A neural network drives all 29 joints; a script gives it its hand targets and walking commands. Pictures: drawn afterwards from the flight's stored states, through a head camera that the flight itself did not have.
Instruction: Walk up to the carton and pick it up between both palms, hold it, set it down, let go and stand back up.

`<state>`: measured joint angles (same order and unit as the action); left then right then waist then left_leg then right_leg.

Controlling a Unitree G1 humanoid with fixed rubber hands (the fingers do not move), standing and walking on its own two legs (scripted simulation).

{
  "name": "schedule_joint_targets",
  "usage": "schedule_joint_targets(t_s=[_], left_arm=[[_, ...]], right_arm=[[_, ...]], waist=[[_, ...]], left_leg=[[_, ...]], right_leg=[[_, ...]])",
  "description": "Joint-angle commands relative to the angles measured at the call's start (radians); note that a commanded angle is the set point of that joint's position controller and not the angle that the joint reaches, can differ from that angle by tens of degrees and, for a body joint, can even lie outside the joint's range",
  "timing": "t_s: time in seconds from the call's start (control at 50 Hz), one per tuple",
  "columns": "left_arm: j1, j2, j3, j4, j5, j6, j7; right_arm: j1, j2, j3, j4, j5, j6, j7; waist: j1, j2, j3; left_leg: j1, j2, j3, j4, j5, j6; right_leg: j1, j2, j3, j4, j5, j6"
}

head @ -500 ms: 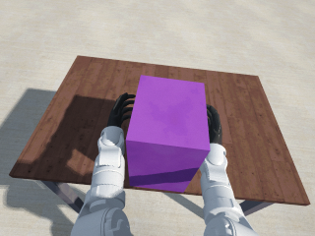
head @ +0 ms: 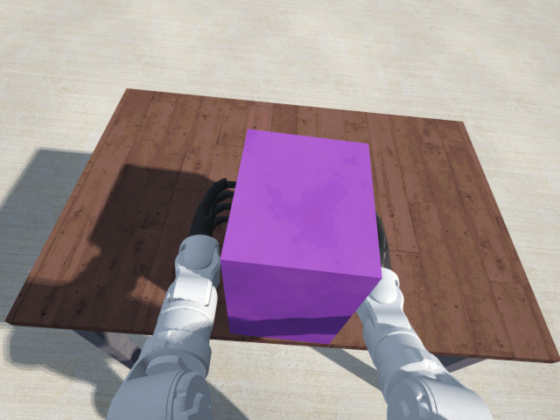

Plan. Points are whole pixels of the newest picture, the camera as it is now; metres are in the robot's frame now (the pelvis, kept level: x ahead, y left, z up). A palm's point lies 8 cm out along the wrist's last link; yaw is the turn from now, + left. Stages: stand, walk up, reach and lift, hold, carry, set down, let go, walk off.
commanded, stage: set down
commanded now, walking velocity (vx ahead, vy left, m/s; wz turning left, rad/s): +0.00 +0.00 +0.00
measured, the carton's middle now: (292, 247) +0.36 -0.03 +0.03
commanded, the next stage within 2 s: none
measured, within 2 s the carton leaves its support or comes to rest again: neither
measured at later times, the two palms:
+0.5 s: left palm (186, 224) +0.38 +0.12 +0.06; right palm (403, 250) +0.34 -0.18 +0.05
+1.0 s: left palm (162, 285) +0.30 +0.15 +0.05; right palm (418, 305) +0.26 -0.18 +0.04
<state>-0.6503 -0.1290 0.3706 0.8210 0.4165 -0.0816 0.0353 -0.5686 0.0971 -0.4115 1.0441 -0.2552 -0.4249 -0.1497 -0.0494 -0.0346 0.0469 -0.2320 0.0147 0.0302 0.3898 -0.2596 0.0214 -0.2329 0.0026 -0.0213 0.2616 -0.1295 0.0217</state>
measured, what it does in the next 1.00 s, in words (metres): shifts its weight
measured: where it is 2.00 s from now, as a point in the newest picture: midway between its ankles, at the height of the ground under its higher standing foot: outside the picture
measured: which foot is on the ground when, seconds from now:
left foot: down 0.00-1.00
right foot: down 0.00-1.00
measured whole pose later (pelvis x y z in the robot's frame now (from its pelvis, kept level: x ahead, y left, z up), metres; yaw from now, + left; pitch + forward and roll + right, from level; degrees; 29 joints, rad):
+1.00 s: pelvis -0.06 -0.01 -0.01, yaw +0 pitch -1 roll -1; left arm -0.44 0.16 -0.02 0.70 -0.11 0.01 0.05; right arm -0.33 0.00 -0.09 0.68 0.10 -0.06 -0.21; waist -0.03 -0.04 -0.03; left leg -0.23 0.01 0.01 0.48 -0.23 0.01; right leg -0.26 0.01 0.00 0.40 -0.13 0.01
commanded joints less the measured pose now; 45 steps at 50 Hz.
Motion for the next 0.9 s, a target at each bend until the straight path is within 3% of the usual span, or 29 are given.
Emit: schedule_joint_targets(t_s=[0.0,0.08,0.14,0.22,0.28,0.32,0.38,0.44,0.48,0.54,0.6,0.66,0.78,0.88], left_arm=[[-0.441,0.120,-0.182,-0.102,-0.223,-0.098,0.094],[-0.434,0.132,-0.229,-0.098,-0.365,-0.190,0.108],[-0.437,0.176,-0.220,-0.048,-0.385,-0.212,0.080],[-0.416,0.209,-0.230,-0.029,-0.357,-0.179,0.038],[-0.432,0.226,-0.245,-0.054,-0.336,-0.134,0.033],[-0.435,0.239,-0.253,-0.045,-0.339,-0.100,0.039],[-0.393,0.257,-0.270,-0.002,-0.357,-0.060,0.043],[-0.376,0.264,-0.276,-0.008,-0.360,-0.024,0.037],[-0.386,0.257,-0.307,-0.007,-0.387,-0.014,0.045],[-0.418,0.277,-0.334,-0.028,-0.449,-0.024,0.056],[-0.417,0.304,-0.346,-0.059,-0.492,-0.051,0.062],[-0.347,0.319,-0.350,-0.130,-0.508,-0.065,0.056],[-0.275,0.346,-0.358,-0.225,-0.514,-0.033,0.030],[-0.199,0.344,-0.378,-0.301,-0.531,0.036,0.019]], right_arm=[[-0.449,-0.153,0.225,-0.129,0.238,-0.043,-0.047],[-0.464,-0.129,0.308,-0.262,0.299,-0.058,-0.053],[-0.434,-0.142,0.328,-0.251,0.298,-0.025,-0.062],[-0.378,-0.200,0.332,-0.177,0.324,0.022,-0.075],[-0.393,-0.243,0.312,-0.142,0.367,0.033,-0.075],[-0.401,-0.255,0.303,-0.128,0.389,0.048,-0.069],[-0.381,-0.250,0.327,-0.122,0.418,0.089,-0.056],[-0.391,-0.250,0.365,-0.117,0.450,0.120,-0.050],[-0.407,-0.249,0.363,-0.118,0.453,0.150,-0.037],[-0.440,-0.243,0.352,-0.205,0.436,0.188,-0.026],[-0.428,-0.228,0.339,-0.290,0.403,0.217,-0.023],[-0.333,-0.220,0.328,-0.366,0.376,0.234,-0.029],[-0.224,-0.204,0.297,-0.462,0.337,0.263,-0.053],[-0.158,-0.163,0.317,-0.561,0.344,0.307,-0.061]], waist=[[0.023,0.126,-0.770],[0.013,0.026,-1.003],[0.003,-0.029,-0.997],[-0.041,0.011,-0.908],[-0.049,0.085,-0.850],[-0.035,0.106,-0.783],[-0.007,0.100,-0.635],[0.032,0.124,-0.546],[0.040,0.133,-0.501],[0.043,0.097,-0.495],[0.039,0.051,-0.538],[0.018,0.024,-0.588],[-0.009,0.030,-0.534],[0.009,0.051,-0.423]], left_leg=[[0.083,-0.034,0.029,0.122,0.655,-0.118],[-0.007,-0.036,0.031,0.193,0.719,-0.113],[-0.120,-0.045,0.029,0.151,0.650,-0.087],[-0.045,-0.039,0.005,0.126,0.667,-0.092],[0.088,-0.026,-0.006,0.140,0.712,-0.116],[0.122,-0.021,-0.004,0.132,0.651,-0.117],[0.076,-0.025,0.003,0.092,0.475,-0.089],[0.106,-0.025,0.013,0.090,0.509,-0.091],[0.095,-0.021,0.017,0.078,0.436,-0.090],[0.037,-0.021,0.026,0.059,0.282,-0.073],[-0.010,-0.029,0.030,0.048,0.181,-0.050],[-0.011,-0.034,0.022,0.046,0.183,-0.040],[-0.014,-0.043,0.017,0.023,0.150,-0.047],[-0.029,-0.043,0.018,-0.013,0.076,-0.045]], right_leg=[[0.167,0.068,-0.038,0.144,0.548,-0.016],[0.213,0.065,-0.018,0.222,0.725,-0.003],[0.328,0.048,0.007,0.256,0.815,0.018],[0.347,0.057,0.004,0.242,0.828,0.013],[0.223,0.075,-0.013,0.195,0.691,-0.008],[0.149,0.080,-0.019,0.161,0.542,-0.023],[0.141,0.069,-0.013,0.138,0.371,-0.032],[0.123,0.076,-0.011,0.129,0.330,-0.041],[0.072,0.080,-0.017,0.113,0.211,-0.053],[0.073,0.069,-0.007,0.113,0.101,-0.056],[0.115,0.054,0.006,0.129,0.070,-0.045],[0.183,0.047,0.015,0.142,0.118,-0.034],[0.209,0.039,0.017,0.127,0.084,-0.017],[0.207,0.034,0.019,0.101,-0.013,-0.018]])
